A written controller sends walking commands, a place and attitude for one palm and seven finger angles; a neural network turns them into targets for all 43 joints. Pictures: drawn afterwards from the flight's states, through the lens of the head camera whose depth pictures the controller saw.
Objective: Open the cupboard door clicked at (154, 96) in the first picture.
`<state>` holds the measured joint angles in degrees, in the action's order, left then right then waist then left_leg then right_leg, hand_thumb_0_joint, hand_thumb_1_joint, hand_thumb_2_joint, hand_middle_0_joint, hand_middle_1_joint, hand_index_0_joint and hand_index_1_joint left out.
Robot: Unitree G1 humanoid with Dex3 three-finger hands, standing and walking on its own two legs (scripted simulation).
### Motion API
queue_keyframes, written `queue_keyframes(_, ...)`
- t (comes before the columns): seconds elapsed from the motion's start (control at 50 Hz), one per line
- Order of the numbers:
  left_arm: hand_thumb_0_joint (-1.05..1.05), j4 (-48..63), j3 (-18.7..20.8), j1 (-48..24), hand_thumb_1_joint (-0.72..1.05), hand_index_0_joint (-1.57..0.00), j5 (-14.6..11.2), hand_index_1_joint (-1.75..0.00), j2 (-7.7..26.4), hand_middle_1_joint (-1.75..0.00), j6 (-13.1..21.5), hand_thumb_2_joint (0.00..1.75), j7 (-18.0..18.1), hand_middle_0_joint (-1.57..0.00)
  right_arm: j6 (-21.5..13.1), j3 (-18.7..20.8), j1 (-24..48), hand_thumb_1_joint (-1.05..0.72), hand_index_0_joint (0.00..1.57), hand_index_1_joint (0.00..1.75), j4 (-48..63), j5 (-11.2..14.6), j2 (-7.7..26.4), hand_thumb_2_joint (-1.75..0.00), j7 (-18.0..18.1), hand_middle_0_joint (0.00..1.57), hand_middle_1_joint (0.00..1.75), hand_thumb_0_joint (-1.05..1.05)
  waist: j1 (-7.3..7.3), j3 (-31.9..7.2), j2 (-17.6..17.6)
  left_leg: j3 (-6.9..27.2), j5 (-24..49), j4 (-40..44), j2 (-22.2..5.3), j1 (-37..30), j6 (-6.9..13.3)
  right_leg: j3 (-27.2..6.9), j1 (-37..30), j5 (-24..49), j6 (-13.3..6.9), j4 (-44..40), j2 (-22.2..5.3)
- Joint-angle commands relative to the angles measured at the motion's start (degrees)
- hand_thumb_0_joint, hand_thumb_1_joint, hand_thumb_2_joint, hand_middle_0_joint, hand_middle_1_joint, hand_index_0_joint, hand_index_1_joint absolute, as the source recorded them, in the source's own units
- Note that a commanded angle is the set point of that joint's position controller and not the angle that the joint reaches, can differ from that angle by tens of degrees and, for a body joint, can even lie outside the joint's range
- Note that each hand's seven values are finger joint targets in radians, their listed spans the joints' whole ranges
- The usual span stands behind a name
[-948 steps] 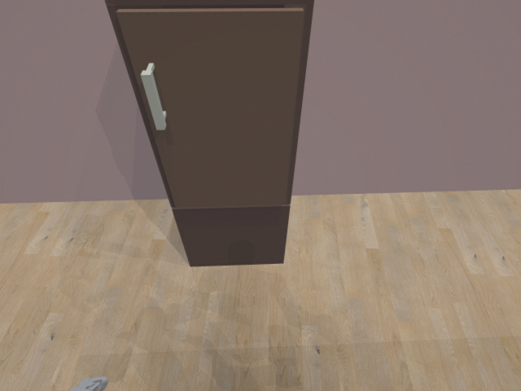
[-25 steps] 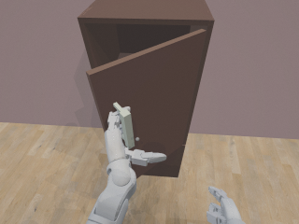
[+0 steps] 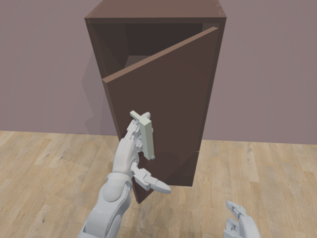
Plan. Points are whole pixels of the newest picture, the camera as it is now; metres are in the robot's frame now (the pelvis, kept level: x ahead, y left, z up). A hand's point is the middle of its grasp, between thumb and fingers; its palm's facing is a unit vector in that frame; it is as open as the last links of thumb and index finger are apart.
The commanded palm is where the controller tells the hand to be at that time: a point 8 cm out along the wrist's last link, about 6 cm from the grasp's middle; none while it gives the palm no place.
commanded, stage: slide the hand sideways off the handle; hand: left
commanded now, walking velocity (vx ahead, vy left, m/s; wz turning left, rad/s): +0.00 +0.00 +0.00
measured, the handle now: (142, 135) +0.34 +0.07 +0.10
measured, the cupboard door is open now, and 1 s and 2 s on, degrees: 48 47 47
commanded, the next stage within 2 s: draw the hand back to the body in 0.88 s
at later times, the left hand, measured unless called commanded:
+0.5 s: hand (136, 171) +0.24 +0.07 +0.10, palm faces -0.04 -1.00 -0.01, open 16.1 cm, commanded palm +0.20 +0.13 +0.10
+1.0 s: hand (111, 188) +0.20 +0.12 +0.10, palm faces -0.03 -1.00 -0.01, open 16.3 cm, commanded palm +0.17 +0.17 +0.11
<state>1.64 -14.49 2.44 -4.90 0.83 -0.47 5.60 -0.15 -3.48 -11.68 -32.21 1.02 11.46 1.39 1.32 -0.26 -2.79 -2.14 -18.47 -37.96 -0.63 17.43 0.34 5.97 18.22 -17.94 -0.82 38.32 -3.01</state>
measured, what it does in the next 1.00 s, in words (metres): stands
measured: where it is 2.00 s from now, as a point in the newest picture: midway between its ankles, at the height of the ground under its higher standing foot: outside the picture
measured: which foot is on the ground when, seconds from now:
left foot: down 0.00-1.00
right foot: down 0.00-1.00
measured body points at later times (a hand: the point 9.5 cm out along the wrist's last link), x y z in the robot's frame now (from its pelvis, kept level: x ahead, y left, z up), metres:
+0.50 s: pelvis +0.02 -0.02 +0.01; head +0.01 -0.03 +0.45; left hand +0.24 +0.13 +0.10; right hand +0.21 -0.23 -0.06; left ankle +0.02 +0.12 -0.72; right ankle +0.03 -0.11 -0.72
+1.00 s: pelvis +0.03 -0.01 -0.01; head +0.03 -0.03 +0.44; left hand +0.19 +0.17 +0.10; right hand +0.22 -0.22 -0.08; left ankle +0.02 +0.12 -0.72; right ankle +0.03 -0.11 -0.72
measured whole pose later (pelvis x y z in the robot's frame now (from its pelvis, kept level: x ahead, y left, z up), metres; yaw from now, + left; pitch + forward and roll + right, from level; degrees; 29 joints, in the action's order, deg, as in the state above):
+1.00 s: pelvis +0.03 -0.01 -0.01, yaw +1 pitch +2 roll -1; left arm 24.7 -1.7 34.9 -10.9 8.5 9.8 -9.1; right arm -10.7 -2.0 -15.1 -27.7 1.3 13.3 2.3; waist 2.1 -2.4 -3.0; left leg -0.6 -23.4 -44.5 -2.1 23.3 -0.6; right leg 7.1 23.1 -22.5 -1.5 43.4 -1.8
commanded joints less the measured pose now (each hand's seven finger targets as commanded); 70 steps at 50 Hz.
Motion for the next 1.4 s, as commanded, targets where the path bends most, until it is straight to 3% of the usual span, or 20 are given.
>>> queue_keyframes(0.0,0.00,15.3,0.9,-12.3,-0.50,-0.15,2.0,-0.30,-2.4,-0.30,4.1,0.30,2.8,-0.15,-3.9,1.9,9.7,-0.90,0.20,0.30,11.2,-0.5,4.2,-0.90,-0.5,0.20,0.30,0.00,0.50,-7.2,6.9,3.1,-0.1,8.6,0.5,-1.4,0.5,-2.6,-1.2,-1.7,-0.9,-9.0,2.3)
queue_keyframes(0.08,0.00,16.9,3.5,-8.1,-0.50,-0.15,3.9,-0.30,1.4,-0.30,4.8,0.30,3.2,-0.15,-3.2,2.0,9.6,-0.90,0.20,0.30,11.8,-0.9,4.0,-0.90,-0.7,0.20,0.30,0.00,1.34,-6.6,5.4,1.7,1.1,8.5,0.7,-1.7,0.7,-4.2,-2.8,-1.3,-1.1,-10.7,1.9)
queue_keyframes(0.18,0.00,19.5,7.0,-2.8,-0.50,-0.15,2.0,-0.30,3.9,-0.30,4.8,0.30,1.0,-0.15,-3.0,1.9,10.1,-0.90,0.20,0.30,12.4,-0.8,3.7,-0.90,-0.1,0.20,0.30,0.00,1.70,-6.0,5.7,0.7,2.0,8.2,0.9,-2.4,0.8,-5.9,-4.7,-2.0,-0.8,-13.8,1.5)
queue_keyframes(0.26,0.00,23.2,7.6,3.7,-0.50,-0.15,0.5,-0.30,3.5,-0.30,4.9,0.30,-0.4,-0.15,-3.6,2.0,9.6,-0.90,0.20,0.30,13.0,-0.7,3.8,-0.90,-0.1,0.20,0.30,0.00,1.78,-6.9,4.9,0.5,4.9,8.1,0.7,-3.6,0.8,-5.2,-5.8,3.1,-0.6,-12.9,1.9)
queue_keyframes(0.3,0.00,24.8,7.5,6.1,-0.50,-0.15,0.3,-0.30,3.5,-0.30,5.2,0.30,-0.9,-0.15,-3.9,2.1,9.1,-0.90,0.20,0.30,13.2,-0.7,4.1,-0.90,-0.2,0.20,0.30,0.00,1.36,-6.6,6.3,0.5,6.1,8.0,0.8,-3.3,0.9,-4.8,-5.9,6.0,-0.4,-12.2,2.1)
queue_keyframes(0.42,0.00,29.5,9.6,15.1,-0.50,-0.15,0.9,-0.30,6.6,-0.30,7.1,0.30,-2.6,-0.15,-4.9,2.7,7.0,-0.90,0.20,0.30,13.9,-0.8,4.6,-0.90,-0.5,0.20,0.30,0.00,1.27,-7.1,4.9,0.6,9.3,6.8,0.6,-2.8,1.1,-4.3,-6.2,11.9,-0.4,-9.4,2.4)
queue_keyframes(0.54,0.00,31.9,12.5,20.8,-0.50,-0.15,-1.5,-0.30,8.7,-0.30,9.2,0.30,-6.0,-0.15,-6.5,2.8,5.6,-0.90,0.20,0.30,14.1,-0.6,5.0,-0.90,0.1,0.20,0.30,0.00,0.60,-6.3,5.9,0.9,9.4,4.5,0.8,-0.7,1.3,-5.0,-4.7,13.7,0.3,-8.4,2.3)
queue_keyframes(0.58,0.00,32.6,15.1,24.4,-0.50,-0.15,-2.5,-0.30,10.1,-0.30,9.9,0.30,-7.2,-0.15,-7.1,3.1,5.2,-0.90,0.20,0.30,14.1,-0.5,5.2,-0.90,0.4,0.20,0.30,0.00,1.31,-7.1,4.7,0.8,10.1,3.9,0.9,0.0,1.1,-4.9,-5.2,15.2,0.3,-7.5,2.4)
queue_keyframes(0.64,0.00,34.6,14.3,27.2,-0.50,-0.15,-3.6,-0.30,9.4,-0.30,11.0,0.30,-9.0,-0.15,-8.3,3.2,4.5,-0.90,0.20,0.30,14.7,-0.2,5.3,-0.90,0.3,0.20,0.30,0.00,1.16,-7.8,2.8,0.9,11.1,3.1,1.0,0.3,1.1,-4.2,-4.6,16.9,0.3,-5.9,2.5)
queue_keyframes(0.68,0.00,33.9,16.7,30.6,-0.50,-0.15,-4.6,-0.30,10.8,-0.30,11.4,0.30,-10.0,-0.15,-8.8,3.3,3.8,-0.90,0.20,0.30,14.4,-0.1,5.6,-0.90,0.5,0.20,0.30,0.00,1.43,-7.7,4.4,1.2,11.4,2.3,1.0,1.8,0.9,-4.4,-4.8,18.3,0.4,-5.3,2.4)
queue_keyframes(0.76,0.00,34.9,17.4,30.4,-0.50,-0.15,-5.7,-0.30,11.8,-0.30,12.7,0.30,-12.3,-0.15,-10.1,3.7,3.1,-0.90,0.20,0.30,14.4,0.0,6.1,-0.90,0.9,0.20,0.30,0.00,0.52,-7.1,5.5,1.7,9.9,0.8,1.1,3.6,1.0,-4.9,-2.7,15.8,0.7,-4.8,2.3)
queue_keyframes(0.82,0.00,36.4,15.2,29.5,-0.50,-0.15,-6.6,-0.30,10.8,-0.30,13.8,0.30,-14.4,-0.15,-11.9,3.7,2.7,-0.90,0.20,0.30,14.7,0.2,6.5,-0.90,1.1,0.20,0.30,0.00,-0.40,-6.6,3.3,2.1,9.0,-0.4,1.2,4.0,1.1,-4.9,-0.4,13.2,0.6,-4.5,2.4)
queue_keyframes(0.94,0.00,36.6,14.7,28.8,-0.50,-0.15,-6.5,-0.30,11.5,-0.30,14.8,0.30,-14.8,-0.15,-14.6,3.8,1.6,-0.90,0.20,0.30,14.3,0.3,6.9,-0.90,1.3,0.20,0.30,0.00,-0.42,-7.6,3.4,3.2,7.3,-1.5,1.2,5.5,0.9,-3.8,2.0,9.4,0.3,-2.4,2.5)
queue_keyframes(0.96,0.00,36.4,14.4,30.5,-0.50,-0.15,-6.3,-0.30,10.8,-0.30,14.5,0.30,-14.6,-0.15,-14.8,3.9,1.7,-0.90,0.20,0.30,14.5,0.3,6.8,-0.90,1.2,0.20,0.30,0.00,0.18,-8.1,3.5,3.2,7.3,-1.2,1.2,5.5,0.9,-3.3,1.8,9.3,0.1,-1.9,2.5)
queue_keyframes(1.02,0.00,36.4,18.4,32.1,-0.50,-0.15,-5.3,-0.30,14.1,-0.30,12.6,0.30,-12.6,-0.15,-14.3,3.9,2.4,-0.90,0.20,0.30,14.4,0.4,6.5,-0.90,1.3,0.20,0.30,0.00,1.74,-8.7,2.8,3.1,6.7,-0.3,1.0,6.1,0.8,-2.8,0.5,7.8,-0.2,-1.6,2.6)
queue_keyframes(1.12,0.00,38.6,19.2,29.9,-0.50,-0.15,-6.5,-0.30,13.4,-0.30,10.2,0.30,-11.8,-0.15,-14.4,3.3,3.4,-0.90,0.20,0.30,14.9,0.9,6.2,-0.90,1.7,0.20,0.30,0.00,1.56,-7.4,3.4,3.1,5.5,0.6,0.8,5.6,0.8,-2.5,0.6,6.1,-0.1,-2.8,2.8)
queue_keyframes(1.2,0.00,39.6,19.5,26.3,-0.50,-0.15,-8.1,-0.30,14.0,-0.30,9.0,0.30,-13.4,-0.15,-15.5,2.7,3.4,-0.90,0.20,0.30,14.2,1.1,6.7,-0.90,2.2,0.20,0.30,0.00,0.67,-5.0,2.1,3.4,2.7,1.2,0.8,5.0,0.8,-2.9,2.1,2.3,0.1,-4.9,2.8)
queue_keyframes(1.22,0.00,38.6,20.5,26.3,-0.50,-0.15,-8.0,-0.30,15.0,-0.30,8.4,0.30,-13.7,-0.15,-15.6,2.7,3.4,-0.90,0.20,0.30,13.8,1.1,6.9,-0.90,2.3,0.20,0.30,0.00,0.82,-4.5,3.9,3.7,2.2,1.3,0.6,5.5,0.8,-2.9,1.6,0.9,0.0,-5.3,2.9)
queue_keyframes(1.24,0.00,38.8,19.9,25.4,-0.50,-0.15,-8.0,-0.30,14.6,-0.30,8.0,0.30,-14.2,-0.15,-15.7,2.6,3.7,-0.90,0.20,0.30,13.9,1.3,7.1,-0.90,2.4,0.20,0.30,0.00,0.60,-3.9,2.6,3.6,1.5,1.7,0.7,5.2,0.8,-3.0,2.2,0.1,0.1,-5.7,2.8)
queue_keyframes(1.38,0.00,39.1,25.9,25.0,-0.47,-0.15,-9.6,-0.30,18.3,-0.30,4.6,0.32,-15.4,-0.15,-16.2,2.3,4.5,-0.90,0.20,0.30,12.9,1.4,7.0,-0.90,3.0,0.20,0.30,0.00,2.20,-5.5,0.6,3.7,3.9,3.6,0.8,2.9,0.5,-2.3,-1.1,3.2,-0.1,-6.4,2.8)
